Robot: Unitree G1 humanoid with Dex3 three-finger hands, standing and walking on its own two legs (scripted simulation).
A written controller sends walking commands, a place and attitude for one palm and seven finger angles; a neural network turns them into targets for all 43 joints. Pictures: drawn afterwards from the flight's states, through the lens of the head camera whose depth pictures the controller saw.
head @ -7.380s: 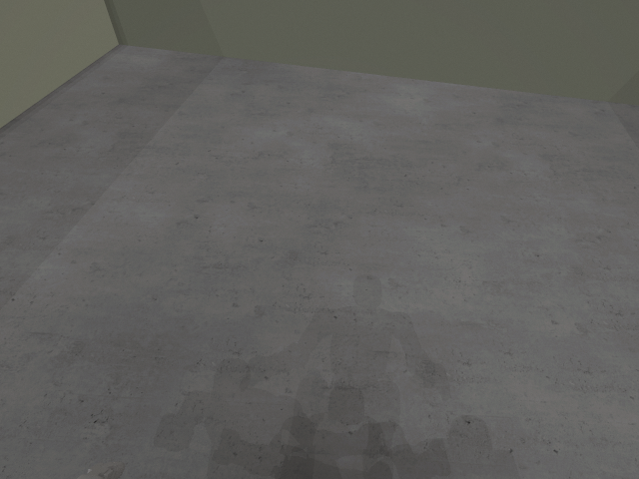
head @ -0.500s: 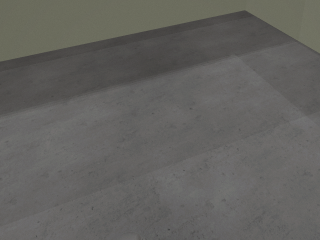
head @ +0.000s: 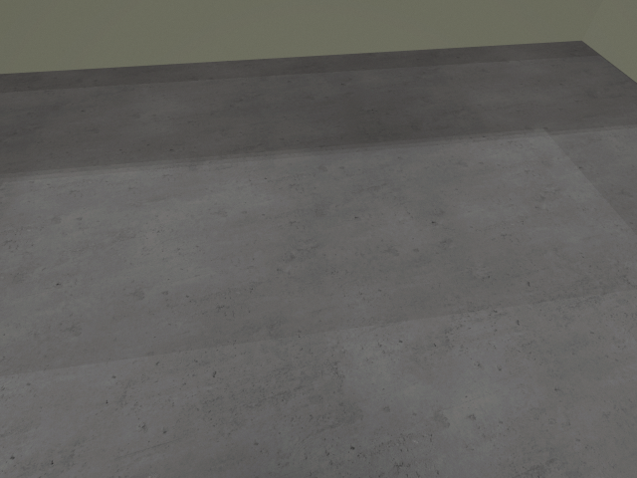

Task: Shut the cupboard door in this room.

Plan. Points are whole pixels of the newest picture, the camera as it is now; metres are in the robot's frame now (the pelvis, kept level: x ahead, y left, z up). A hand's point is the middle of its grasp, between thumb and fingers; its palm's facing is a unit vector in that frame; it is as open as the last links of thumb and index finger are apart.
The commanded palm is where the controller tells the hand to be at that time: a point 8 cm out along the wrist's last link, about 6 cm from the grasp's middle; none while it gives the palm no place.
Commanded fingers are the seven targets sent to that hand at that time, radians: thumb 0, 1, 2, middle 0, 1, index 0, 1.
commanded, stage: turn or walk to find it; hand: left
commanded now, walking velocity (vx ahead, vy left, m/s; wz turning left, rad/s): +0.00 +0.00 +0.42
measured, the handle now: out of the picture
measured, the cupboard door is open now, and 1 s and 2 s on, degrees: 81 81 81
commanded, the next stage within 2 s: none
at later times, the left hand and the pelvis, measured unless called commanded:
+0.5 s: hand out of the picture -0.05 +0.18 -0.17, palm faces +0.29 -0.93 -0.25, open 7.4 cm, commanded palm none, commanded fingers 0.00 0.90 0.90 -0.20 -0.30 -0.20 -0.30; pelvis -0.03 -0.02 +0.00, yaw +15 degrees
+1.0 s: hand out of the picture -0.04 +0.20 -0.15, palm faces +0.43 -0.86 -0.27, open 7.4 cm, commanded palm none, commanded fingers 0.00 0.90 0.90 -0.20 -0.30 -0.20 -0.30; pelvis -0.06 -0.03 +0.00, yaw +25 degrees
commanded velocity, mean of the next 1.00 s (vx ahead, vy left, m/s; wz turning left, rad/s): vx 0.00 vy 0.00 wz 0.42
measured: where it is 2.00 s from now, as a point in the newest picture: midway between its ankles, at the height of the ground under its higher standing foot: outside the picture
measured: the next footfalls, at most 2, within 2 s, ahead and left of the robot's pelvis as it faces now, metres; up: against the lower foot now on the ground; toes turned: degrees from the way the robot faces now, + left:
right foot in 0.08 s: +0.04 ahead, -0.13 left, +0.00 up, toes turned -1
left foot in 0.54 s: -0.04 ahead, +0.12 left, +0.00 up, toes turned +21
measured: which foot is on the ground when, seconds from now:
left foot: down 0.00-0.08, up 0.10-0.52, down 0.54-1.00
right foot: up 0.00-0.06, down 0.08-0.54, up 0.56-1.00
